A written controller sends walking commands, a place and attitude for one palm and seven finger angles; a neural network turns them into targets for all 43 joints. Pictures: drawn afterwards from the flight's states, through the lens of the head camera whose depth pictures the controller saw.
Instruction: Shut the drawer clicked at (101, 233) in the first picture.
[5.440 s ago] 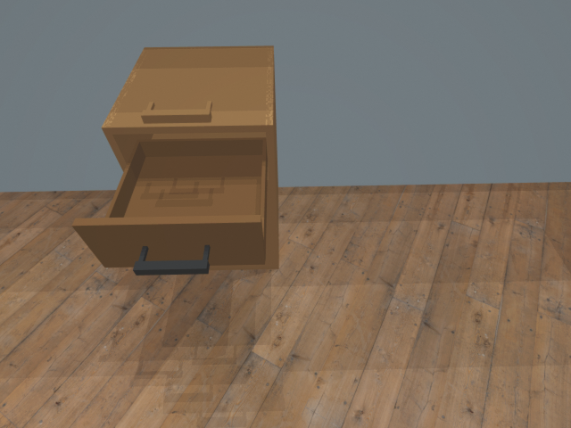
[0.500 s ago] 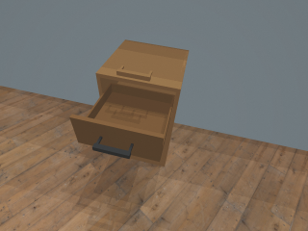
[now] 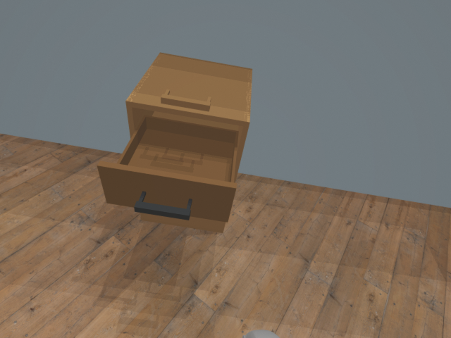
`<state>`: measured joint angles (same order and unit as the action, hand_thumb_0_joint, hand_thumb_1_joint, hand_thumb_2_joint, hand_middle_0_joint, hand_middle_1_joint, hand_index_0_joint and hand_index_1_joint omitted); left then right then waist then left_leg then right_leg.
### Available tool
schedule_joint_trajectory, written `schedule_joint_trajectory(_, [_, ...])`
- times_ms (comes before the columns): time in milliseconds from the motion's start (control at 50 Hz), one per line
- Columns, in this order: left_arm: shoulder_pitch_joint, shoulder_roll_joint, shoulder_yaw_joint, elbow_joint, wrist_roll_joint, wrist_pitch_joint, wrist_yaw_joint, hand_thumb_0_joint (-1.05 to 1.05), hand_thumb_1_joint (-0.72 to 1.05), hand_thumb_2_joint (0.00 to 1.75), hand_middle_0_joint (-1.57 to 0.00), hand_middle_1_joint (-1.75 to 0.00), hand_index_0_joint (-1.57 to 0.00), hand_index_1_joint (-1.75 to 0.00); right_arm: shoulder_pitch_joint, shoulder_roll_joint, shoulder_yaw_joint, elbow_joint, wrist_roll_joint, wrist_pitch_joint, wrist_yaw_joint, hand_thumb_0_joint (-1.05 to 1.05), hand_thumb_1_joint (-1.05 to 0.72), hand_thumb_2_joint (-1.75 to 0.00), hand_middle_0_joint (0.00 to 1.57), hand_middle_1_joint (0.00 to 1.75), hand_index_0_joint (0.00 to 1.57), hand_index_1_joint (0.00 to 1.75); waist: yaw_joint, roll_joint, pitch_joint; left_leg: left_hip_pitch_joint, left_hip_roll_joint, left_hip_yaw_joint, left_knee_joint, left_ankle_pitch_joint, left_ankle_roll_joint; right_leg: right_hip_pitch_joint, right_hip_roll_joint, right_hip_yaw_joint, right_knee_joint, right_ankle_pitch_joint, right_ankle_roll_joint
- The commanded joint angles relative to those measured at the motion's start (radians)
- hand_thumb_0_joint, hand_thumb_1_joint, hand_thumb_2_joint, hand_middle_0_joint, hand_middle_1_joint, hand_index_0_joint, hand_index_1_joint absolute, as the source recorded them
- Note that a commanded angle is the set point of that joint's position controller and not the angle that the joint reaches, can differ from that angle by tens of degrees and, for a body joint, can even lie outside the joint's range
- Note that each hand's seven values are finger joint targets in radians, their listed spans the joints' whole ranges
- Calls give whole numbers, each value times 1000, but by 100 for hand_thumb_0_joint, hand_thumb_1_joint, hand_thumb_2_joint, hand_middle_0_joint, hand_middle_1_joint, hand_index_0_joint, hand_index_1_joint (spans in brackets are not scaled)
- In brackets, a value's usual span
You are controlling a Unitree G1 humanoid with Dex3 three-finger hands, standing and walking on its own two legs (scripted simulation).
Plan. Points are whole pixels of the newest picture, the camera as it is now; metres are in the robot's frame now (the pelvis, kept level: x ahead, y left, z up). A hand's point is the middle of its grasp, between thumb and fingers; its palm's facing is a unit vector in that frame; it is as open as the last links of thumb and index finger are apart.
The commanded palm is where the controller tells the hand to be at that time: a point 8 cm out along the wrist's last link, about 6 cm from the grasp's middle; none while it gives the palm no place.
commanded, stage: come to a stop and stand still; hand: left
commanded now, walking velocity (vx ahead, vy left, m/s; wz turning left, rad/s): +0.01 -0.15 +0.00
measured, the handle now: (164, 204) +0.52 +0.16 -0.17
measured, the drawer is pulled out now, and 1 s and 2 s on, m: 0.30 0.30 0.30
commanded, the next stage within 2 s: look again from close up in 0.14 s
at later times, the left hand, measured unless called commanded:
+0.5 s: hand out of the picture +0.12 +0.13 -0.18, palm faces +0.00 -0.99 -0.14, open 7.2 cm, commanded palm none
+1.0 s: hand out of the picture +0.02 +0.09 -0.19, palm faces +0.02 -0.99 -0.12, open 7.3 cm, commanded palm none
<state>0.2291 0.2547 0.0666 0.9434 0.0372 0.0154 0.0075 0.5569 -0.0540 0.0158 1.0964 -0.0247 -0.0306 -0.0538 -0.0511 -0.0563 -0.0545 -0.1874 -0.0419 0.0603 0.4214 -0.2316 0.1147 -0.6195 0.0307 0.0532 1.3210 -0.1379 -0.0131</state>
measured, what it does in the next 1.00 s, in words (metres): steps on the spot: right foot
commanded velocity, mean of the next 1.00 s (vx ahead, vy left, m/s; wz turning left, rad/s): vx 0.04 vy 0.00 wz -0.06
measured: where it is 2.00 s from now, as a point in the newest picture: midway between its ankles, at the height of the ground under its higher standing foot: outside the picture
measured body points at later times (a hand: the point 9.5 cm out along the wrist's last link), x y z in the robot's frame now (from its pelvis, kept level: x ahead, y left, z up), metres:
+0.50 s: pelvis +0.03 -0.03 -0.01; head +0.03 -0.01 +0.44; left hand +0.12 +0.18 -0.17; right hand -0.06 -0.21 -0.16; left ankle +0.00 +0.03 -0.75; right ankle +0.06 -0.16 -0.75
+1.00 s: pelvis +0.06 -0.05 -0.01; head +0.06 -0.04 +0.44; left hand +0.02 +0.15 -0.17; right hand +0.04 -0.28 -0.16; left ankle +0.00 +0.03 -0.74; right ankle +0.06 -0.16 -0.75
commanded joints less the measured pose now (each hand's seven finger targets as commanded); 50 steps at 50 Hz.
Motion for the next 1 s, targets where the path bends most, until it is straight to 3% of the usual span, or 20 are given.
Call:
schedule_joint_trajectory(0, [7, -25, -13, -32, -2, 7, -12, 0, 90, 90, -20, -30, -20, -30, 117, -151, -29, -22, -4, -29, -16, 0, -90, -90, 20, 30, 20, 30, -6, 107, 137, 170, 272, -368, -221, 47, -81, -236, -13, 11, -34, -16, 11])
schedule_joint_trajectory(60, [-4, -33, -19, -29, -6, 9, -12, 0, 90, 90, -20, -30, -20, -30, 132, -141, -21, -13, -5, -28, -16, 0, -90, -90, 20, 30, 20, 30, -9, 147, 113, 191, 275, -325, -195, 216, -84, -210, -19, -3, -50, -38, 20])
schedule_joint_trajectory(140, [-13, -35, -27, -19, -13, 10, -8, 0, 90, 90, -20, -30, -20, -30, 135, -133, -12, 5, -4, -26, -15, 0, -90, -90, 20, 30, 20, 30, -11, 206, 106, 166, 255, -289, -188, 269, -79, -157, -27, -23, -85, -47, 26])
schedule_joint_trajectory(280, [-73, -70, -38, -24, -22, 5, -6, 0, 90, 90, -20, -30, -20, -30, 92, -121, -11, 23, -4, -15, -12, 0, -90, -90, 20, 30, 20, 30, -16, 230, 146, 92, 267, -243, -175, 285, 47, 10, -69, -85, -385, -156, 15])
schedule_joint_trajectory(340, [-103, -78, -48, -29, -28, 0, -2, 0, 90, 90, -20, -30, -20, -30, 69, -134, -19, 21, -5, -6, -6, 0, -90, -90, 20, 30, 20, 30, -23, 222, 140, 47, 262, -248, -162, 283, 62, 134, -57, -103, -543, -216, 3])
schedule_joint_trajectory(360, [-91, -86, -47, -27, -29, -3, 1, 0, 90, 90, -20, -30, -20, -30, 54, -132, -20, 18, -5, -4, -4, 0, -90, -90, 20, 30, 20, 30, -12, 212, 146, 31, 269, -243, -152, 292, 65, 176, -58, -98, -598, -228, 0])
schedule_joint_trajectory(420, [-1, -92, -43, 9, -35, -18, 14, 0, 90, 90, -20, -30, -20, -30, 3, -139, -24, 6, 4, 3, 1, 0, -90, -90, 20, 30, 20, 30, 38, 133, 127, -58, 232, -201, -75, 253, 22, 406, -48, -91, -861, -105, -3])
schedule_joint_trajectory(440, [49, -70, -43, 32, -37, -26, 21, 0, 90, 90, -20, -30, -20, -30, -7, -128, -24, 2, 11, 1, 6, 0, -90, -90, 20, 30, 20, 30, 55, 83, 99, -101, 191, -178, -29, 188, -13, 519, -74, -41, -953, 4, -7])
schedule_joint_trajectory(460, [96, -49, -44, 58, -37, -35, 31, 0, 90, 90, -20, -30, -20, -30, -13, -89, -17, -6, 20, -4, 10, 0, -90, -90, 20, 30, 20, 30, 61, -21, 95, -216, 145, -137, 7, 32, -54, 649, -159, 85, -941, 141, -39])
schedule_joint_trajectory(480, [121, -35, -49, 75, -36, -41, 35, 0, 90, 90, -20, -30, -20, -30, -22, -74, -11, -13, 24, -2, 13, 0, -90, -90, 20, 30, 20, 30, 53, -86, 100, -252, 79, -76, 18, -165, -83, 639, -254, 177, -951, 227, -89])
schedule_joint_trajectory(500, [101, -12, -50, 71, -34, -40, 33, 0, 90, 90, -20, -30, -20, -30, -8, -76, -15, -10, 20, 3, 15, 0, -90, -90, 20, 30, 20, 30, 30, -58, 116, -187, 57, -64, 12, -202, -90, 536, -288, 167, -952, 164, -122])
schedule_joint_trajectory(520, [77, -10, -53, 58, -28, -32, 31, 0, 90, 90, -20, -30, -20, -30, -15, -67, -16, -9, 16, 7, 21, 0, -90, -90, 20, 30, 20, 30, 20, 20, 155, -118, 47, -85, -15, -153, -85, 430, -241, 117, -931, 79, -102])
schedule_joint_trajectory(540, [55, -47, -50, 53, -31, -37, 32, 0, 90, 90, -20, -30, -20, -30, -28, -78, -18, -4, 12, 19, 18, 0, -90, -90, 20, 30, 20, 30, 16, -93, 157, -100, 72, -80, -10, -129, -84, 402, -172, 115, -943, -18, -95])
schedule_joint_trajectory(560, [60, -64, -56, 55, -32, -40, 31, 0, 90, 90, -20, -30, -20, -30, -48, -97, -23, -3, 10, 19, 18, 0, -90, -90, 20, 30, 20, 30, 25, -113, 176, -80, 84, -74, -8, -90, -82, 382, -162, 103, -960, -19, -86])
schedule_joint_trajectory(640, [85, -72, -65, 61, -33, -41, 33, 0, 90, 90, -20, -30, -20, -30, -98, -126, -19, -5, 15, 1, 16, 0, -90, -90, 20, 30, 20, 30, 39, 63, 151, -25, 134, -104, -63, 163, -71, 441, -114, 42, -901, 188, -55])
schedule_joint_trajectory(680, [102, -60, -65, 67, -34, -44, 33, 0, 90, 90, -20, -30, -20, -30, -120, -134, -18, -9, 17, -1, 13, 0, -90, -90, 20, 30, 20, 30, 41, 71, 118, 10, 141, -92, -61, 220, -73, 471, -119, 37, -896, 239, -50])
schedule_joint_trajectory(780, [121, -46, -72, 87, -33, -44, 31, 0, 90, 90, -20, -30, -20, -30, -153, -153, -13, -5, 22, 7, 12, 0, -90, -90, 20, 30, 20, 30, 40, 37, 128, 39, 140, -88, -79, 155, -73, 472, -129, 42, -934, 230, -47])
schedule_joint_trajectory(820, [132, -32, -68, 93, -29, -43, 27, 0, 90, 90, -20, -30, -20, -30, -151, -170, -14, -1, 18, 10, 15, 0, -90, -90, 20, 30, 20, 30, 41, 43, 109, 48, 130, -70, -69, 6, -69, 470, -126, 60, -941, 88, -60])
schedule_joint_trajectory(880, [142, -22, -60, 91, -23, -38, 19, 0, 90, 90, -20, -30, -20, -30, -160, -182, -16, -7, 14, 16, 20, 0, -90, -90, 20, 30, 20, 30, 46, 50, 170, 11, 120, -57, -57, -139, -62, 410, -121, 97, -963, -139, -83])
schedule_joint_trajectory(980, [179, -18, -46, 98, -22, -39, 14, 0, 90, 90, -20, -30, -20, -30, -159, -177, -19, -18, 12, 13, 22, 0, -90, -90, 20, 30, 20, 30, 54, 23, 215, -21, 107, -23, -1, -166, -62, 374, -130, 164, -976, -206, -121])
